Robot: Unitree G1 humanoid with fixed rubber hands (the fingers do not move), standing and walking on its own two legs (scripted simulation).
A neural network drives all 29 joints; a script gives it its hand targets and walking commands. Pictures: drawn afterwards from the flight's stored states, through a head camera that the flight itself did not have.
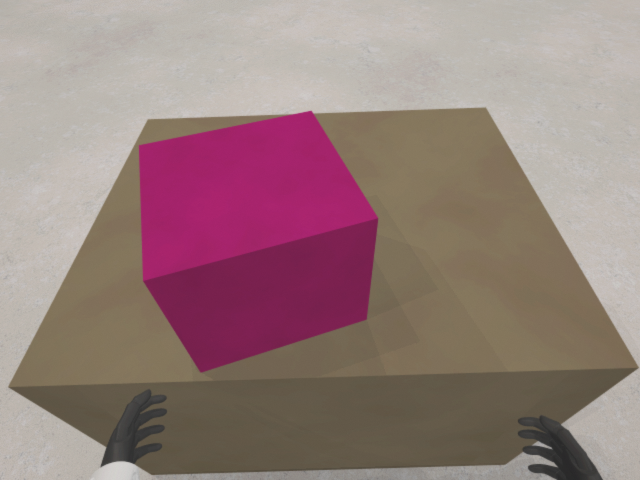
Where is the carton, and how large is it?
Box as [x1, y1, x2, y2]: [139, 111, 377, 372]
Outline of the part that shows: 311,111 139,145 143,281 201,372 366,319 377,217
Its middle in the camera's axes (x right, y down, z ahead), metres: -0.10 +0.00 +0.64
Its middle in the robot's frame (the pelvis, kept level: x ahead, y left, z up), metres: +0.48 +0.11 +0.00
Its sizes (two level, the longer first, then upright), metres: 0.283 0.275 0.247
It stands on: a pedestal, 0.64 m high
